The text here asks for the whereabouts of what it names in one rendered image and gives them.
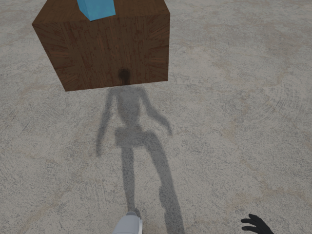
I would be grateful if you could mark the carton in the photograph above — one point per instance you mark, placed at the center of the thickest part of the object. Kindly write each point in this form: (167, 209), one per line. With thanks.
(96, 9)

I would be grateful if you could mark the robot right hand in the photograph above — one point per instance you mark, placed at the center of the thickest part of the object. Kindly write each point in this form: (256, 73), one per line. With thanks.
(261, 226)

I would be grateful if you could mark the left robot thigh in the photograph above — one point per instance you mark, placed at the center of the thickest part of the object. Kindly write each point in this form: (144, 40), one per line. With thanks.
(129, 224)

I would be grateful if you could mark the pedestal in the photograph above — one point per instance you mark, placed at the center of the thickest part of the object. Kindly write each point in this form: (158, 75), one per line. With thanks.
(130, 47)

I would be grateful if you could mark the left robot shin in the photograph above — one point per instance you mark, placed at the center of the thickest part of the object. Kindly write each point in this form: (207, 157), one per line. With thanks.
(131, 213)

